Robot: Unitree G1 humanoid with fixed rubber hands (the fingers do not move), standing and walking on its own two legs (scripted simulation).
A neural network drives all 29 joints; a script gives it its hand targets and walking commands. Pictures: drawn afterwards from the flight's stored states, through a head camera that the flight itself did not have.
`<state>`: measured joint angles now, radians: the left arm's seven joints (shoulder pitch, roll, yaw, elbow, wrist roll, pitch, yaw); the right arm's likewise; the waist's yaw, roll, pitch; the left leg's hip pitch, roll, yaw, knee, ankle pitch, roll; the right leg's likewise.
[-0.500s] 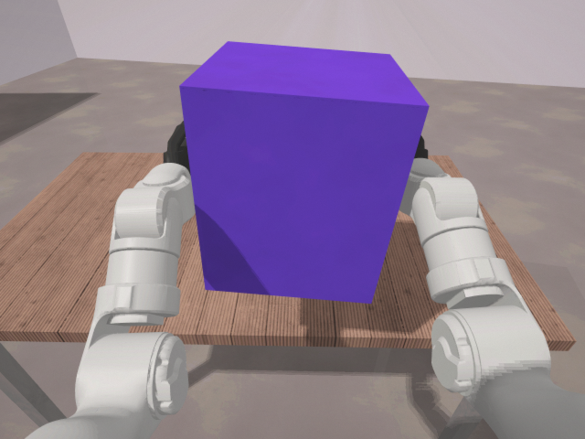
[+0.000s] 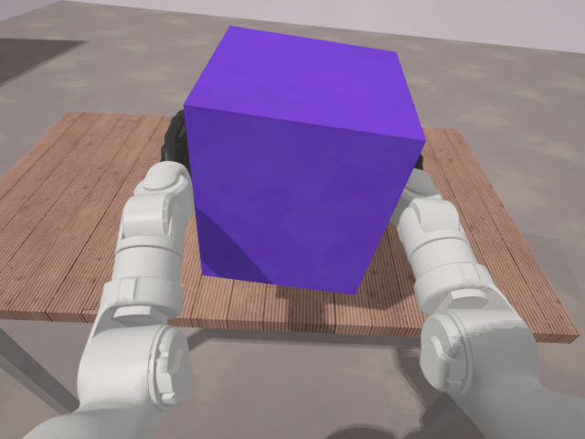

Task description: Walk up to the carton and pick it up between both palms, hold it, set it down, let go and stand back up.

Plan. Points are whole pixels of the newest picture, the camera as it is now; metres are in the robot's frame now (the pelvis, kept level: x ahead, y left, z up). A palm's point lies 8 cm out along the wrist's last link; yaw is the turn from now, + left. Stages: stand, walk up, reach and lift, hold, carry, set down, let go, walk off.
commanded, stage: set down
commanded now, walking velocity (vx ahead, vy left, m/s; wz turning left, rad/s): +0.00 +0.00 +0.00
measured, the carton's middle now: (295, 167) +0.41 +0.03 +0.20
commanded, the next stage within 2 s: none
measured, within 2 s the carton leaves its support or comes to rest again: neither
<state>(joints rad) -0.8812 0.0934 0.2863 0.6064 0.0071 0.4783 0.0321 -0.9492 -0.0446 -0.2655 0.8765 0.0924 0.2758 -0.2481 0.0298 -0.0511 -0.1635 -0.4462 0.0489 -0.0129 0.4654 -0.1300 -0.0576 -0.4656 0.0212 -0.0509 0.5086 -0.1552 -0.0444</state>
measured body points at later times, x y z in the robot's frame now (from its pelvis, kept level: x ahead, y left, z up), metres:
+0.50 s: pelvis +0.02 +0.00 +0.00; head +0.02 +0.02 +0.45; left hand +0.45 +0.18 +0.18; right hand +0.47 -0.13 +0.17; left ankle +0.06 +0.16 -0.73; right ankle +0.06 -0.08 -0.73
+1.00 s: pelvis +0.03 +0.00 +0.00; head +0.06 +0.02 +0.45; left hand +0.47 +0.17 +0.15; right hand +0.49 -0.14 +0.15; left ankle +0.06 +0.16 -0.73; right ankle +0.06 -0.08 -0.73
